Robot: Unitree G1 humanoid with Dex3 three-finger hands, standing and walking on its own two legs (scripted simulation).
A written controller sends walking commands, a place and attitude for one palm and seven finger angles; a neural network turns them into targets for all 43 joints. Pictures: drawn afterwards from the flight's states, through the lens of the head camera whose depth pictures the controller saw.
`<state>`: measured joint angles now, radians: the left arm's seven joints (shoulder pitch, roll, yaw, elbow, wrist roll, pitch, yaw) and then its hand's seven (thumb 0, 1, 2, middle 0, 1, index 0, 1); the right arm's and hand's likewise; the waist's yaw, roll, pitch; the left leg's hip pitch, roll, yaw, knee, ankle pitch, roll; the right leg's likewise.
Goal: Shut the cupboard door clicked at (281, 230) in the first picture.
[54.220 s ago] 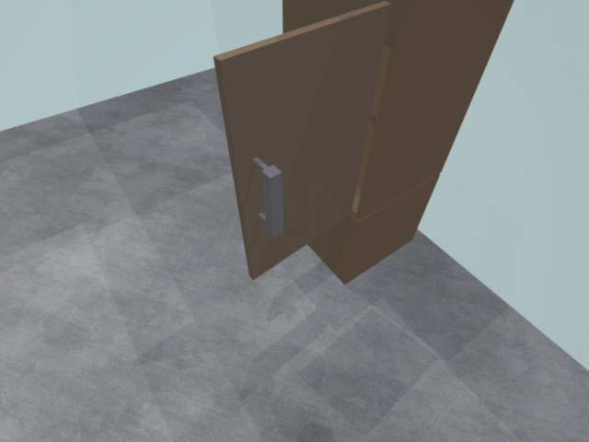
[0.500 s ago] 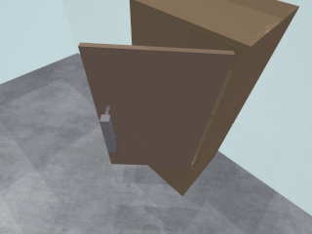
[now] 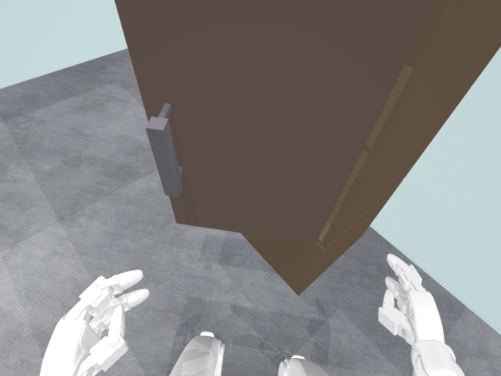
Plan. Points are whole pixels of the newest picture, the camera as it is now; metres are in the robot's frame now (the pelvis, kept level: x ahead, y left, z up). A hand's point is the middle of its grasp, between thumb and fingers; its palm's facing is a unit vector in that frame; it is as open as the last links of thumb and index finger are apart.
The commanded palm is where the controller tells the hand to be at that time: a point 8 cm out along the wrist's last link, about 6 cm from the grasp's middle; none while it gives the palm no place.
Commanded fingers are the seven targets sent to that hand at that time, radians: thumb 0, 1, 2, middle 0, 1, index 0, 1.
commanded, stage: raise the hand and make a fist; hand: left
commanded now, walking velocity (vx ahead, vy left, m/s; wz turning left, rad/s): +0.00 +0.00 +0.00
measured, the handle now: (170, 152) +0.46 +0.20 +0.07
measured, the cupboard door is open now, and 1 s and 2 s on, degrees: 42 42 42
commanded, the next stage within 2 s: bring the fist close to the handle in 1.44 s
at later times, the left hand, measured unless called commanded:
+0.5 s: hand (128, 300) +0.20 +0.19 +0.05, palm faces -0.04 -1.00 -0.04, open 3.6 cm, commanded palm +0.18 +0.25 +0.06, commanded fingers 0.00 0.90 0.90 -1.10 -1.28 -1.10 -1.28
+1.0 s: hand (111, 278) +0.22 +0.21 +0.07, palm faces -0.04 -1.00 -0.04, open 3.1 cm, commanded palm +0.21 +0.27 +0.08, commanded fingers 0.00 0.90 0.90 -1.30 -1.50 -1.30 -1.50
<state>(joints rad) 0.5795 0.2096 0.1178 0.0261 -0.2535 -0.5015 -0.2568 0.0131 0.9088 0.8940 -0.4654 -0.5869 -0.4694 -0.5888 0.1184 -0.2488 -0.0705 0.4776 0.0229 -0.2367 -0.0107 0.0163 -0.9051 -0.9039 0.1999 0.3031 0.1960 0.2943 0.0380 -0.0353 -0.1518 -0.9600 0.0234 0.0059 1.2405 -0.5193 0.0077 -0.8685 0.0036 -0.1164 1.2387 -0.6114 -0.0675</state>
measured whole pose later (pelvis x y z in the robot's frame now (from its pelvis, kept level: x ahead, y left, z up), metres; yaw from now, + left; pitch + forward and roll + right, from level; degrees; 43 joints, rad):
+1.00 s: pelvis +0.01 +0.03 +0.02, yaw -1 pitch +14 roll -3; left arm 0.40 0.26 0.13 -0.04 -0.27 -0.39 -0.25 0.01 0.90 0.90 -1.28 -1.48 -1.28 -1.48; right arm 0.23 -0.22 0.04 0.48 0.03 -0.16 -0.04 0.02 -0.90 -0.90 0.21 0.30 0.20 0.30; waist 0.01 0.03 -0.15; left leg -0.92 0.02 0.01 1.16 -0.49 0.05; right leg -0.81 0.01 -0.11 1.11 -0.55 -0.02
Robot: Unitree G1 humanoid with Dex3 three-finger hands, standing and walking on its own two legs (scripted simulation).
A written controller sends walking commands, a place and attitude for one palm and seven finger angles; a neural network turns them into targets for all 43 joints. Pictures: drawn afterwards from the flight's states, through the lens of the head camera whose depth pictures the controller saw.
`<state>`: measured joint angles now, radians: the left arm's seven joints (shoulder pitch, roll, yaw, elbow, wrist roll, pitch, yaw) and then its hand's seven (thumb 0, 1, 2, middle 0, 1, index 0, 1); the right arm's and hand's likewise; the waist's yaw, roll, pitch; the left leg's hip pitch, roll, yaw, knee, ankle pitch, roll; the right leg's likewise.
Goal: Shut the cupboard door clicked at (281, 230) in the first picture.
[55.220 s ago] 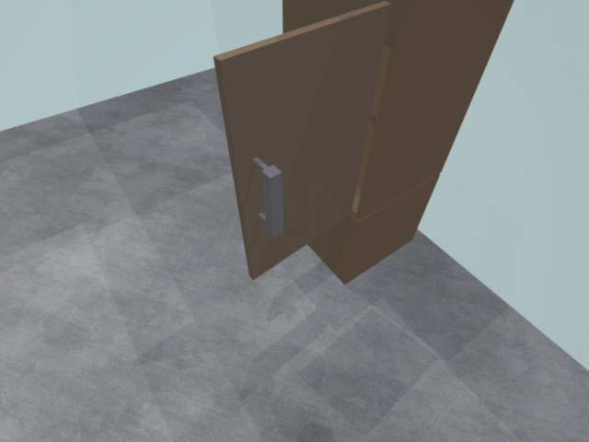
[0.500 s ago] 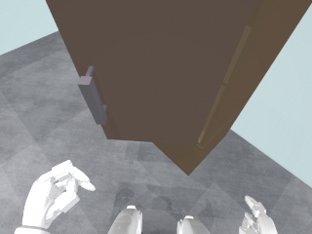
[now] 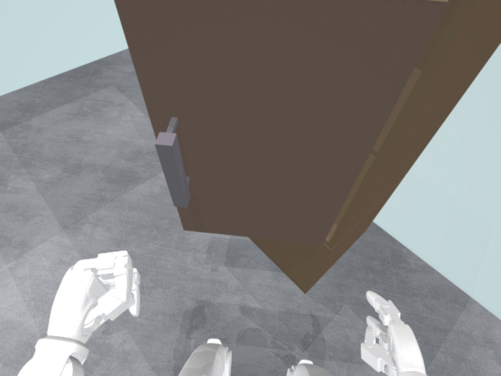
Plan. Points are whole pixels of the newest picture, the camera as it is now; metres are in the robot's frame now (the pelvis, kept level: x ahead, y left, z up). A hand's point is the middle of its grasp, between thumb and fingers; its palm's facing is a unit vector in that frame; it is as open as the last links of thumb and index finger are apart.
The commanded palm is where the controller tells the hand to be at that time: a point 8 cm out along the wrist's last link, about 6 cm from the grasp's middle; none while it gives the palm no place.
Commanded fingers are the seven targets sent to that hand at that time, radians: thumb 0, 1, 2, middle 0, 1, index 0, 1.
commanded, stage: raise the hand and make a fist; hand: left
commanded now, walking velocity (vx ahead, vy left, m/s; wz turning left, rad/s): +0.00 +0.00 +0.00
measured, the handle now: (178, 164) +0.45 +0.17 +0.05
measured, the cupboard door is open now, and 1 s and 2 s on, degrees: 42 42 42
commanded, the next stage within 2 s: bring the fist close to the handle in 0.44 s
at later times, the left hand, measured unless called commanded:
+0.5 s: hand (140, 290) +0.22 +0.17 +0.05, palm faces -0.03 -1.00 -0.04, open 3.1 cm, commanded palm +0.20 +0.23 +0.06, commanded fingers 0.00 0.90 0.90 -1.30 -1.50 -1.30 -1.50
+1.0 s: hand (167, 251) +0.28 +0.15 +0.06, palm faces -0.05 -1.00 -0.04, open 3.1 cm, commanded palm +0.27 +0.21 +0.06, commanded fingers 0.00 0.90 0.90 -1.30 -1.50 -1.30 -1.50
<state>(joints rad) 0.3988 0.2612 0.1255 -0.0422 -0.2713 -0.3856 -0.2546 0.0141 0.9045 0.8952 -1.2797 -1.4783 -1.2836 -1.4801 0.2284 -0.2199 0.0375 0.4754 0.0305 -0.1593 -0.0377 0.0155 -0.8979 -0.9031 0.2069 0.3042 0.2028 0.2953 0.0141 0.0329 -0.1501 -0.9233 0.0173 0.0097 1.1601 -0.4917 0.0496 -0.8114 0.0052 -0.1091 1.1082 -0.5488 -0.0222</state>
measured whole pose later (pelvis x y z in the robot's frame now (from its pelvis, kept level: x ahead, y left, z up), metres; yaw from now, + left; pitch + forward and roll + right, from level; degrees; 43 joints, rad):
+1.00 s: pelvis +0.01 -0.02 +0.00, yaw +0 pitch +15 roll -1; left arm 0.16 0.25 0.12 0.15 -0.25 -0.35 -0.21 0.01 0.90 0.90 -1.30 -1.50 -1.30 -1.50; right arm 0.26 -0.25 0.02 0.53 0.04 -0.14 -0.03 0.02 -0.90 -0.90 0.20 0.30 0.20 0.29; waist -0.02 0.03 -0.16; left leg -0.90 0.03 0.02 1.12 -0.48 0.02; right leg -0.82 0.01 -0.09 1.10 -0.55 -0.05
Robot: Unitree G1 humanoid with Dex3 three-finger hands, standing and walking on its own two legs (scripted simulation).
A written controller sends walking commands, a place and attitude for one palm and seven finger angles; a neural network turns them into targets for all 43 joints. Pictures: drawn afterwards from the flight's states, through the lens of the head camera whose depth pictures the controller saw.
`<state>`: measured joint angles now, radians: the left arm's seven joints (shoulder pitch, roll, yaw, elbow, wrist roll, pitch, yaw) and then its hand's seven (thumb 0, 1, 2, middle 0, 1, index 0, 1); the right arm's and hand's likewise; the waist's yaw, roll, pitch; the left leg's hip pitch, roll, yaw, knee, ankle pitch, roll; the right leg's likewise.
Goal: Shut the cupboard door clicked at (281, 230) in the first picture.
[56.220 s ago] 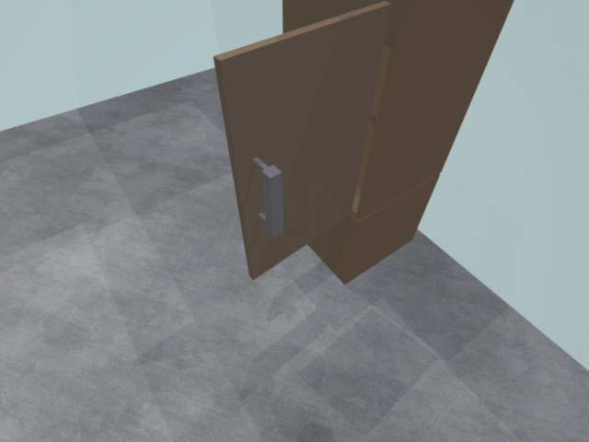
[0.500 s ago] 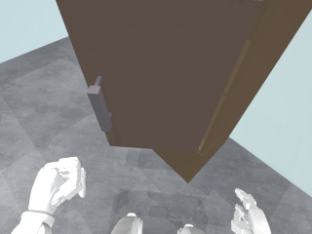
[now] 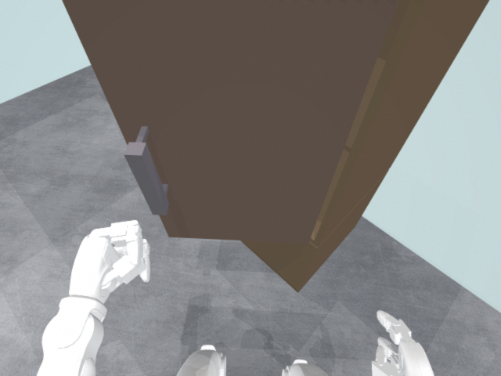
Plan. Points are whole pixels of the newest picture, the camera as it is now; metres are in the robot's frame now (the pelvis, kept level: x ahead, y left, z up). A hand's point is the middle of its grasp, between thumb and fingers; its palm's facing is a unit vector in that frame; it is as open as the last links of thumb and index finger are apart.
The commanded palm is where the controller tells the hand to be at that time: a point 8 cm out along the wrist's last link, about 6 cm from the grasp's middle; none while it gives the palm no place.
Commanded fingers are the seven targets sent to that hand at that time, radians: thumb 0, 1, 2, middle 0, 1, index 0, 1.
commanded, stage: bring the fist close to the handle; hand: left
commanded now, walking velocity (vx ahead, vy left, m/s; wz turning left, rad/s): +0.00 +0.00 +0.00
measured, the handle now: (152, 173) +0.44 +0.20 +0.05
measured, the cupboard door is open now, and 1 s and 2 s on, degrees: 42 42 26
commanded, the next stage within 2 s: push the door shut along its arc in 0.94 s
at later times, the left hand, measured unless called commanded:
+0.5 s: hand (164, 220) +0.34 +0.16 +0.05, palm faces -0.03 -1.00 -0.04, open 3.1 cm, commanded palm +0.33 +0.21 +0.05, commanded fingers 0.00 0.90 0.90 -1.30 -1.50 -1.30 -1.50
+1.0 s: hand (162, 219) +0.35 +0.16 +0.05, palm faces -0.02 -1.00 -0.03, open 3.1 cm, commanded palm +0.33 +0.21 +0.05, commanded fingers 0.00 0.90 0.90 -1.30 -1.50 -1.30 -1.50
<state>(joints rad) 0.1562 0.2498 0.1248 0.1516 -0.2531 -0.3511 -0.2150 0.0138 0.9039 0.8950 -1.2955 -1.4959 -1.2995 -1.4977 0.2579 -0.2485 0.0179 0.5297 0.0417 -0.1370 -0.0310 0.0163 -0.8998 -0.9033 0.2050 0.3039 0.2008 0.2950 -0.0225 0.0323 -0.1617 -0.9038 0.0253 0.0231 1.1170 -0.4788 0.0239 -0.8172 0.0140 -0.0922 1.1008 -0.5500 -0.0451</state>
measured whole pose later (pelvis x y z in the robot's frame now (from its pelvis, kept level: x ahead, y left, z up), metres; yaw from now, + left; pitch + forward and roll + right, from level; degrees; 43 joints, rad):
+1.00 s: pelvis +0.00 +0.01 +0.00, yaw -1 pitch +16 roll -1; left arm -0.18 0.22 0.12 0.49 -0.19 -0.42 -0.13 0.01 0.90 0.90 -1.30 -1.50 -1.30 -1.50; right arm 0.25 -0.25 0.00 0.59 0.04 -0.04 -0.01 0.01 -0.90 -0.90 0.20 0.30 0.20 0.29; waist -0.04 0.02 -0.14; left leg -0.90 0.02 0.05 1.08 -0.46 0.03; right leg -0.82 0.01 -0.07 1.08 -0.53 -0.04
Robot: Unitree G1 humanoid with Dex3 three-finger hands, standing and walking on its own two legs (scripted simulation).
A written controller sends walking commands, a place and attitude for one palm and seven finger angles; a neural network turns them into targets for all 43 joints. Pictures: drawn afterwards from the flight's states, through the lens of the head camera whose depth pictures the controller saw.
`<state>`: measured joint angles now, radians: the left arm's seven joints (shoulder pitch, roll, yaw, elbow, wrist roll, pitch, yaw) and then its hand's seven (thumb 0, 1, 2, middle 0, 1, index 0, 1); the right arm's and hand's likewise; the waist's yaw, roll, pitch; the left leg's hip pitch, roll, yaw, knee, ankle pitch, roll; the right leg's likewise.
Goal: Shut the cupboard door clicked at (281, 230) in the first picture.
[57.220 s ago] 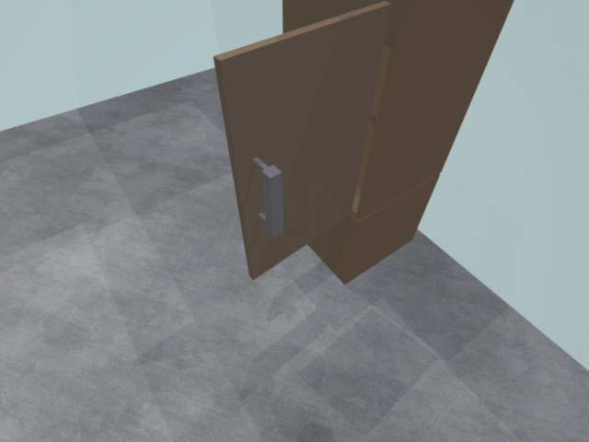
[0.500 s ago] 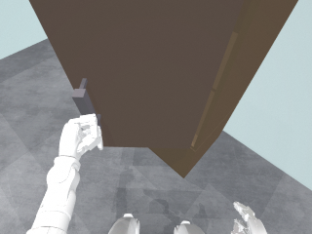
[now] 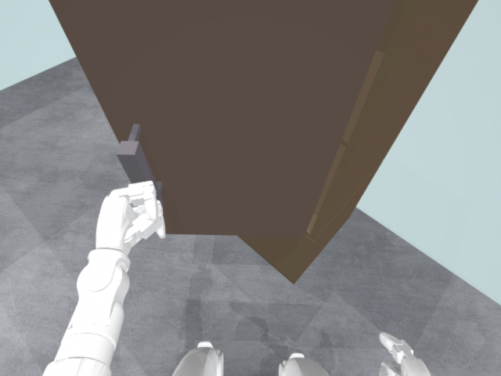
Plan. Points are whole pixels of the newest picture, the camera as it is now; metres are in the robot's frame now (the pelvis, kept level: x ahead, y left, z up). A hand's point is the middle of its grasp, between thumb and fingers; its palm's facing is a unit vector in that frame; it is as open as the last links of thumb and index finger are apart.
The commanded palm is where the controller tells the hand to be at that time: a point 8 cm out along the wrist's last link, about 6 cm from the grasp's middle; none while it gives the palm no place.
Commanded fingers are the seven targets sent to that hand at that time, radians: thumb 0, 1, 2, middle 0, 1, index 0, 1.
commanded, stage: push the door shut along its arc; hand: left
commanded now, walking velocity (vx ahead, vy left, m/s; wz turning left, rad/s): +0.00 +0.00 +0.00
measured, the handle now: (146, 171) +0.44 +0.20 +0.04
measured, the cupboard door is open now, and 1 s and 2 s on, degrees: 42 26 14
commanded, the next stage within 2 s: pull the fist back off the door in 1.92 s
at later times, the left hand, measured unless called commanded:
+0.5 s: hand (159, 196) +0.39 +0.16 +0.04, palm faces -0.11 -0.99 -0.04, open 3.2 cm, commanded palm +0.39 +0.20 +0.05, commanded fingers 0.00 0.90 0.90 -1.30 -1.50 -1.30 -1.50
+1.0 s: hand (178, 168) +0.45 +0.14 +0.05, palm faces -0.24 -0.97 -0.06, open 3.1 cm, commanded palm +0.45 +0.17 +0.05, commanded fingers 0.00 0.90 0.90 -1.30 -1.50 -1.30 -1.50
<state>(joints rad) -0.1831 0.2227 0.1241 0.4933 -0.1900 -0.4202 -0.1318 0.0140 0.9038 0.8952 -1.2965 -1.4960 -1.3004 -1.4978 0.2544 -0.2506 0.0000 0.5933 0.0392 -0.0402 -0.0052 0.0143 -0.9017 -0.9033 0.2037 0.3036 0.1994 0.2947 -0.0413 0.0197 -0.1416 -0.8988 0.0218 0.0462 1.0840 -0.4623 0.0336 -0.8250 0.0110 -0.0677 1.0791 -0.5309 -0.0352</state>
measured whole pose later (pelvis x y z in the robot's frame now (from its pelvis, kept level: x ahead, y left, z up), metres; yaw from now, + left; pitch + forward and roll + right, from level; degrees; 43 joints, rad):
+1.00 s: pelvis -0.03 +0.01 -0.02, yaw +0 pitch +21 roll -3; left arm -0.84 0.38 0.16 1.11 -0.15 -0.42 -0.33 0.01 0.90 0.90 -1.30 -1.50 -1.30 -1.50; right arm 0.34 -0.27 0.02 0.67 0.03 -0.03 0.01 0.01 -0.90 -0.90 0.21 0.30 0.20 0.29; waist -0.13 0.03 -0.13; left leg -1.10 0.02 0.02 1.18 -0.45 0.05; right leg -1.00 0.01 -0.09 1.16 -0.51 -0.03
